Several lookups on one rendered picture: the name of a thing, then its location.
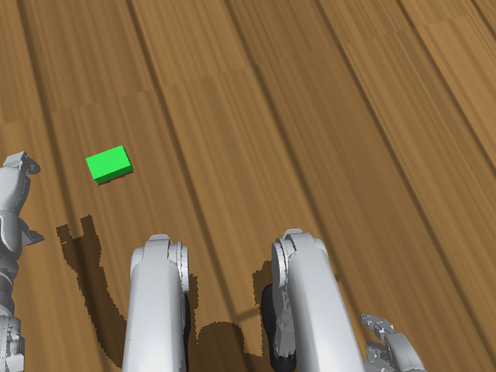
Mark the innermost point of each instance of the left robot hand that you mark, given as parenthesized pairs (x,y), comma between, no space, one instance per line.
(14,189)

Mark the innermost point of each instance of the right robot hand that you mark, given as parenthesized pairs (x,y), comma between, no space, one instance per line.
(398,355)

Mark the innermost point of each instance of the right robot foot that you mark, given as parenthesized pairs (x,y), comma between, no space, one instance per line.
(278,363)

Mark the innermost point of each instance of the left robot arm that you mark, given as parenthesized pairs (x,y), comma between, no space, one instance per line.
(12,344)

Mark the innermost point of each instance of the small box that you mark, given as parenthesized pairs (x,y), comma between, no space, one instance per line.
(109,164)

